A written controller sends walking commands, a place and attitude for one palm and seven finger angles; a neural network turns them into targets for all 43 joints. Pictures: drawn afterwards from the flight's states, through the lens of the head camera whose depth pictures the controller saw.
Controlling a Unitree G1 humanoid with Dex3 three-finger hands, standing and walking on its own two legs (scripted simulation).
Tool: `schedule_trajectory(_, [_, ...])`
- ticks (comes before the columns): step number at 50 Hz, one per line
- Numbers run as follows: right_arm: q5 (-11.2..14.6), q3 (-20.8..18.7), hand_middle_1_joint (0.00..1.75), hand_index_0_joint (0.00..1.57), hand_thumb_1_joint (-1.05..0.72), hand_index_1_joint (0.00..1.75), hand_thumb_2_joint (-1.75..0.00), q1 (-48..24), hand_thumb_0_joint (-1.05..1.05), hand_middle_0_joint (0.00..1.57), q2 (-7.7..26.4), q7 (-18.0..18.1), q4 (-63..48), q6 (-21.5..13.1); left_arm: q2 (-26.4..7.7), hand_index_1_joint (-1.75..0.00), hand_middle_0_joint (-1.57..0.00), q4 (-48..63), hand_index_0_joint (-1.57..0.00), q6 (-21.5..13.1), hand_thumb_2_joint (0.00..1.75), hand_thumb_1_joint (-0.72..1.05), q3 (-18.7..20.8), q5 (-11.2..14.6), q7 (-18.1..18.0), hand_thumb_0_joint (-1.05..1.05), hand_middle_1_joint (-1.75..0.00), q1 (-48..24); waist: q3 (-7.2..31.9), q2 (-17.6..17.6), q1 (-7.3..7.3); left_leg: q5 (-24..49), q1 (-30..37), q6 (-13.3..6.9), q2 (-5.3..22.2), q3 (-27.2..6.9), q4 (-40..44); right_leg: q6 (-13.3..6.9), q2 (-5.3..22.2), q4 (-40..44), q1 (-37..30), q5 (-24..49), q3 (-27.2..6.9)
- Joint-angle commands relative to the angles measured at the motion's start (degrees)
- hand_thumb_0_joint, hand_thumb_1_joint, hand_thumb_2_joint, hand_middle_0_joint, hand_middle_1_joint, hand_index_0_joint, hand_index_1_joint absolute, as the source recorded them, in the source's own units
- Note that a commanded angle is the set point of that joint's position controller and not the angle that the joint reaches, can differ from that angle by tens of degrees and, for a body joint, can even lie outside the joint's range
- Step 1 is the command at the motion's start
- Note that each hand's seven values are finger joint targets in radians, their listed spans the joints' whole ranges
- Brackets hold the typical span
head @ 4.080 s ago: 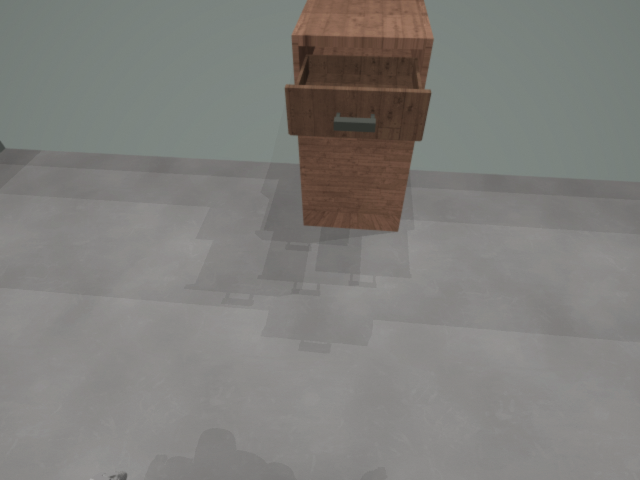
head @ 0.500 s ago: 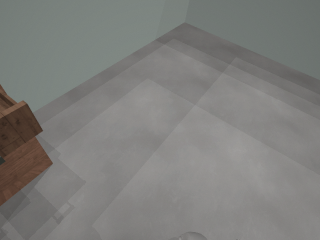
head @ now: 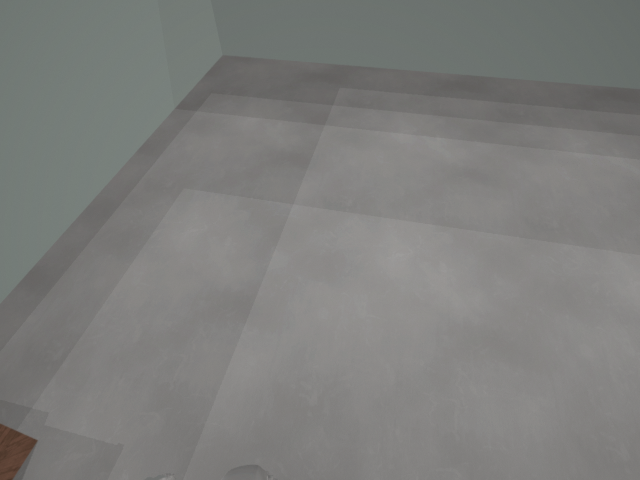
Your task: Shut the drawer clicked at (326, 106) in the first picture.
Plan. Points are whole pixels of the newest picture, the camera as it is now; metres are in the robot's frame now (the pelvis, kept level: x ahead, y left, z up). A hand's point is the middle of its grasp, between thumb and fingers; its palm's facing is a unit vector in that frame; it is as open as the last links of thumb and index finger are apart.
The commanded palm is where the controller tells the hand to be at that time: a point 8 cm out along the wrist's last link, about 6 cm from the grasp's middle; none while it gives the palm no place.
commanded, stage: walk to a spot facing it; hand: left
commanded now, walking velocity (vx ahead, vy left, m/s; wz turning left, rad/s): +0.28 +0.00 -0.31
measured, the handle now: out of the picture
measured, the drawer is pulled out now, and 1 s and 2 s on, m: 0.28 0.28 0.28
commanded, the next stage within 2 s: turn to face it in 0.52 s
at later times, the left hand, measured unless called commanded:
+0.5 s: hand (165, 464) +0.18 +0.25 -0.18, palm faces -0.16 -0.97 -0.16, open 7.4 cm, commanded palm none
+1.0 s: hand (255, 362) +0.33 +0.13 -0.16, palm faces -0.27 -0.95 -0.16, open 7.4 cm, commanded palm none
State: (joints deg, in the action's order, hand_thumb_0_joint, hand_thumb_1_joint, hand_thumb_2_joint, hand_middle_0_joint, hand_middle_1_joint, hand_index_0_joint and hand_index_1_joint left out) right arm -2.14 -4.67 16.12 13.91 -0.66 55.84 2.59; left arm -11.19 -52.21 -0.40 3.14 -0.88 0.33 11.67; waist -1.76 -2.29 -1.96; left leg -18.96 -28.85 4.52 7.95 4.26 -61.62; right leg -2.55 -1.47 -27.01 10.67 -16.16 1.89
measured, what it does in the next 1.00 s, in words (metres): walks ahead: left foot, then right foot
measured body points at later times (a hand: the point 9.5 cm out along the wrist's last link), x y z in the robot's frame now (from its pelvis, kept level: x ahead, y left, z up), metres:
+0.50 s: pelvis +0.13 +0.06 +0.00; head +0.16 +0.09 +0.45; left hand +0.19 +0.30 -0.16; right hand +0.16 -0.19 -0.12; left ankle +0.16 +0.13 -0.74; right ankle +0.06 -0.07 -0.63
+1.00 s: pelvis +0.17 +0.02 +0.00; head +0.17 +0.01 +0.44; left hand +0.34 +0.18 -0.14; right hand +0.07 -0.17 -0.17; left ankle +0.17 +0.14 -0.69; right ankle +0.15 -0.09 -0.74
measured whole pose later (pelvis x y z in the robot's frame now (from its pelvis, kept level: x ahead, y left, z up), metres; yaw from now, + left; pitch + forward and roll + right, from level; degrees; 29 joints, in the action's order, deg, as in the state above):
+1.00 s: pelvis +0.17 +0.02 +0.00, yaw -13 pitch -2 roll +0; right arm -0.7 -3.0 19.8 6.8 0.2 62.2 3.3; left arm -6.1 -56.0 -0.5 1.3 -1.7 -1.7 5.1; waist -2.6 -0.6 -3.9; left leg -28.9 -21.6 3.0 4.5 5.8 -55.5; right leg -0.7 5.5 -31.0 13.2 -15.5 12.2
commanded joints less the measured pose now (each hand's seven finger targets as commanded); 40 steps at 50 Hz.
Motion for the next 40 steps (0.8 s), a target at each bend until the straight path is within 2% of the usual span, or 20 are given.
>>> schedule_trajectory(1, [0.2,-0.6,0.3,0.2,-0.9,0.3,-0.9,-4.3,0.0,0.2,3.5,-0.1,-6.0,-2.9,-10.4,-0.3,-0.2,1.4,-0.2,-2.0,0.9,0.9,2.8,-0.1,-0.3,0.0,-0.3,5.0,-2.3,8.8,2.72,3.4,-8.0,1.1,-0.1,-1.1,2.3,-7.1,13.8,14.7,-3.5,3.8,-15.4])
schedule_trajectory(5, [0.4,-0.2,0.3,0.2,-0.9,0.3,-0.9,-9.0,0.0,0.2,3.2,-0.3,-8.0,-3.7,-10.4,-0.3,-0.2,-0.1,-0.2,-2.5,0.9,0.9,2.7,-0.3,-0.4,0.0,-0.3,8.1,-2.0,9.2,4.25,2.9,-9.0,0.7,-1.1,-1.2,8.5,-8.6,14.4,14.2,-6.8,5.3,-17.9])
schedule_trajectory(9, [0.8,0.3,0.3,0.2,-0.9,0.3,-0.9,-12.2,0.0,0.2,2.1,-0.3,-9.2,-4.6,-10.4,-0.3,-0.2,-1.3,-0.2,-2.4,0.9,0.9,2.7,-0.5,-0.6,0.0,-0.3,9.0,-2.8,10.3,4.8,0.9,-3.1,-0.3,-3.4,-0.6,17.3,-8.4,14.2,12.3,-5.0,9.8,-19.1])
schedule_trajectory(12, [1.1,0.4,0.3,0.2,-0.9,0.3,-0.9,-7.6,0.0,0.2,2.4,0.4,-7.9,-5.5,-10.3,-0.3,-0.2,-1.5,-0.2,-2.0,0.9,0.9,3.1,-0.4,-0.7,0.0,-0.3,6.8,-1.7,9.8,2.3,3.7,10.7,-1.3,-5.7,0.8,28.9,-6.2,11.8,6.8,0.0,13.1,-18.3])
schedule_trajectory(13, [1.1,0.2,0.3,0.2,-0.9,0.3,-0.9,-2.0,0.0,0.2,3.5,1.1,-5.9,-6.0,-9.4,-0.3,-0.2,-1.4,-0.2,-1.8,0.9,0.9,3.1,-0.1,-0.7,0.0,-0.3,5.9,0.0,8.0,-0.2,6.8,20.8,-1.8,-5.6,0.5,35.2,-4.4,8.9,0.7,4.8,13.3,-16.4])
schedule_trajectory(14, [0.5,-0.8,0.3,0.2,-0.9,0.3,-0.9,5.4,0.0,0.2,8.4,2.0,-3.9,-6.4,-6.6,-0.3,-0.2,-0.8,-0.2,-1.5,0.9,0.9,2.9,0.3,-0.3,0.0,-0.3,6.6,4.8,-1.8,-2.87,3.4,33.4,-3.9,2.8,-8.6,39.0,-1.9,3.5,-12.0,12.9,5.9,-12.7])
schedule_trajectory(15, [0.0,-1.9,0.3,0.2,-0.9,0.3,-0.9,11.2,0.0,0.2,14.6,2.1,-3.1,-6.4,-3.6,-0.3,-0.2,0.2,-0.2,-1.5,0.9,0.9,2.4,0.7,0.4,0.0,-0.3,8.2,9.2,-17.9,-3.79,2.9,39.4,-9.7,20.5,-27.7,45.1,1.8,-2.6,-30.5,23.7,-17.8,-2.7])
schedule_trajectory(16, [0.6,-1.2,0.3,0.2,-0.9,0.3,-0.9,9.6,0.0,0.2,13.4,2.1,-4.0,-5.6,-5.9,-0.3,-0.2,0.7,-0.2,-1.2,0.9,0.9,2.5,0.0,0.3,0.0,-0.3,7.1,7.6,-14.2,-3.63,-3.6,33.0,-12.8,23.5,-30.3,47.5,1.8,1.1,-39.4,24.6,-18.7,-5.3])
schedule_trajectory(18, [0.6,0.3,0.3,0.2,-0.9,0.3,-0.9,3.5,0.0,0.2,7.1,2.5,-4.9,-6.1,-5.4,-0.3,-0.2,-0.4,-0.2,-1.0,0.9,0.9,3.1,-0.6,1.2,0.0,-0.3,2.7,-1.1,-5.7,-1.43,3.6,22.2,-11.3,17.7,-19.9,48.8,2.4,4.8,-45.4,25.6,-9.6,-4.3])
schedule_trajectory(19, [0.6,1.1,0.3,0.2,-0.9,0.3,-0.9,1.1,0.0,0.2,5.0,2.6,-5.1,-6.2,-4.4,-0.3,-0.2,-1.1,-0.2,-0.3,0.9,0.9,3.1,-0.7,1.5,0.0,-0.3,3.8,-2.5,-5.1,0.66,11.2,19.0,-9.8,15.4,-13.6,48.7,3.1,5.9,-45.1,23.5,-6.4,-3.7])
schedule_trajectory(21, [1.1,1.5,0.3,0.2,-0.9,0.3,-0.9,-0.2,0.0,0.2,3.3,3.1,-4.4,-6.6,-2.9,-0.3,-0.2,-2.6,-0.2,1.0,0.9,0.9,2.9,-0.4,1.6,0.0,-0.3,7.3,0.4,-6.9,2.78,28.0,19.9,-8.1,11.8,-3.0,46.0,4.5,6.0,-44.3,20.5,-2.3,-2.4])
schedule_trajectory(22, [1.2,1.5,0.3,0.2,-0.9,0.3,-0.9,0.4,0.0,0.2,3.2,3.1,-4.2,-6.6,-2.6,-0.3,-0.2,-2.9,-0.2,1.6,0.9,0.9,2.9,-0.4,1.4,0.0,-0.3,8.1,1.9,-6.8,3.01,33.0,20.6,-8.5,11.4,-0.3,44.9,5.0,5.6,-44.5,20.0,-1.9,-2.0])
schedule_trajectory(27, [1.1,0.5,0.3,0.2,-0.9,0.3,-0.9,2.4,0.0,0.2,3.2,3.0,-3.0,-5.9,-1.2,-0.3,-0.2,-0.8,-0.2,3.0,0.9,0.9,2.9,-0.6,1.2,0.0,-0.3,3.9,0.8,-4.2,2.73,38.1,23.4,-10.2,12.4,4.1,43.4,6.1,6.2,-39.3,23.6,0.3,-0.1])
schedule_trajectory(30, [0.9,0.2,0.3,0.2,-0.9,0.3,-0.9,3.1,0.0,0.2,4.1,2.8,-2.5,-5.3,-1.5,-0.3,-0.2,1.1,-0.2,3.4,0.9,0.9,2.5,-0.6,1.3,0.0,-0.3,-0.9,-0.3,-5.9,1.47,35.4,24.0,-10.9,12.9,5.5,43.0,6.3,7.0,-32.0,22.8,-0.3,1.3])
schedule_trajectory(33, [0.4,0.1,0.3,0.2,-0.9,0.3,-0.9,5.7,0.0,0.2,4.3,2.5,-0.5,-4.9,-0.6,-0.3,-0.2,1.6,-0.2,2.5,0.9,0.9,1.5,-0.7,0.6,0.0,-0.3,-4.1,0.1,-7.5,-0.42,39.6,24.0,-11.8,11.9,5.3,41.0,5.2,5.4,-21.2,17.0,-2.9,3.3])
schedule_trajectory(35, [0.3,0.1,0.3,0.2,-0.9,0.3,-0.9,6.5,0.0,0.2,4.5,2.4,1.1,-4.5,-0.1,-0.3,-0.2,0.9,-0.2,1.7,0.9,0.9,0.7,-0.7,-0.1,0.0,-0.3,-4.1,1.2,-7.6,-0.5,40.5,23.4,-12.1,11.8,3.6,38.9,4.2,4.1,-14.1,11.5,-3.4,3.7])
schedule_trajectory(37, [0.5,0.6,0.3,0.2,-0.9,0.3,-0.9,6.0,0.0,0.2,3.5,2.4,2.5,-4.4,-0.5,-0.3,-0.2,-1.2,-0.2,0.5,0.9,0.9,0.3,-0.7,-0.8,0.0,-0.3,-0.5,2.7,-5.3,2.03,37.0,21.4,-9.6,9.3,2.9,35.2,3.8,3.8,-1.4,2.5,4.8,4.6])
schedule_trajectory(38, [1.0,1.1,0.3,0.2,-0.9,0.3,-0.9,6.6,0.0,0.2,2.1,2.1,3.2,-4.8,-2.7,-0.3,-0.2,-2.9,-0.2,-0.4,0.9,0.9,0.3,-0.7,-1.2,0.0,-0.3,2.2,5.1,-1.4,3.34,32.4,19.0,-7.0,6.7,3.5,31.7,3.5,5.7,4.8,-5.3,13.0,3.0])
schedule_trajectory(39, [1.7,1.8,0.3,0.2,-0.9,0.3,-0.9,7.8,0.0,0.2,-0.7,1.7,3.4,-5.0,-6.0,-0.3,-0.2,-4.7,-0.2,-1.3,0.9,0.9,0.4,-0.7,-1.9,0.0,-0.3,5.3,9.6,5.1,3.79,19.5,11.2,-4.1,3.9,5.2,27.5,1.0,14.9,3.1,-16.0,30.3,-4.7])
schedule_trajectory(40, [2.1,2.4,0.3,0.2,-0.9,0.3,-0.9,7.3,0.0,0.2,-3.1,1.7,3.0,-4.3,-8.6,-0.3,-0.2,-5.9,-0.2,-1.7,0.9,0.9,0.5,-0.3,-2.2,0.0,-0.3,6.2,9.8,10.5,3.37,-7.2,6.3,-1.8,-0.1,5.8,23.6,-3.7,24.5,1.9,-18.0,46.8,-8.0])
